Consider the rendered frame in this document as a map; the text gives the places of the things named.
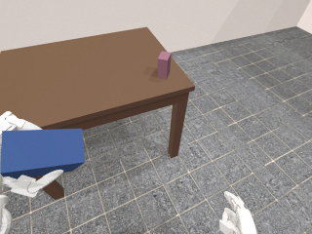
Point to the robot left forearm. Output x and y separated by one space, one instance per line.
5 216

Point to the sponge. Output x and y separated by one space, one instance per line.
39 152

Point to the robot left hand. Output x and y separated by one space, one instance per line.
24 185

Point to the robot right hand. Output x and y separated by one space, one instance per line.
240 222

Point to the table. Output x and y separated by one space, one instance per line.
91 81

